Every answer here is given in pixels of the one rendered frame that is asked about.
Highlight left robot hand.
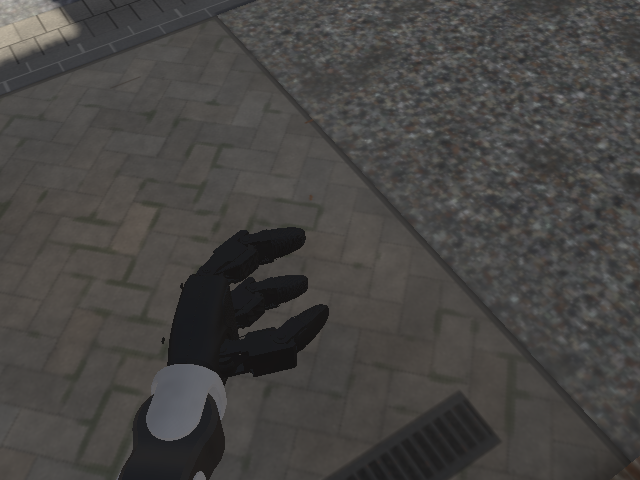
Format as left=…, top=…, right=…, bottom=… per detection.
left=161, top=227, right=329, bottom=386

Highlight left robot forearm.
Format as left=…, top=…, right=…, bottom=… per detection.
left=116, top=364, right=227, bottom=480

